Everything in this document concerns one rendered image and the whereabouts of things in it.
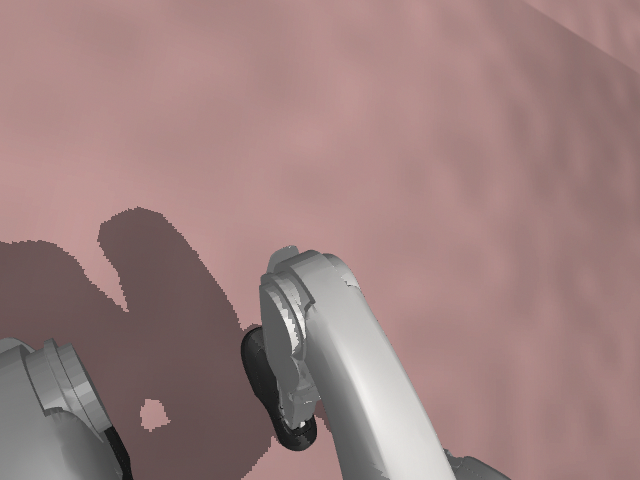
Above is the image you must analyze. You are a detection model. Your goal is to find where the right robot foot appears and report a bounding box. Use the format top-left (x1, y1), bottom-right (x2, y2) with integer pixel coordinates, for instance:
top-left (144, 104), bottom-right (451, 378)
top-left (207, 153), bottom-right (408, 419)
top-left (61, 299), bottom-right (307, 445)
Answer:
top-left (241, 327), bottom-right (317, 451)

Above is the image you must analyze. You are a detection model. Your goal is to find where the right robot hand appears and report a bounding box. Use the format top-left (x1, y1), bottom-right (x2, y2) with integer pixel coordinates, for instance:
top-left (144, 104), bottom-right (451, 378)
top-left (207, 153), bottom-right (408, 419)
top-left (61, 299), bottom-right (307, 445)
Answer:
top-left (443, 448), bottom-right (511, 480)

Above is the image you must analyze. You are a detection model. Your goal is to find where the left robot foot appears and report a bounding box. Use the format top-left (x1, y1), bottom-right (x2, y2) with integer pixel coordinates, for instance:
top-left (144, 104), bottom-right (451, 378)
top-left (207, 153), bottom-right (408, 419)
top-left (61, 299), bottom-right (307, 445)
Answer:
top-left (104, 424), bottom-right (133, 480)

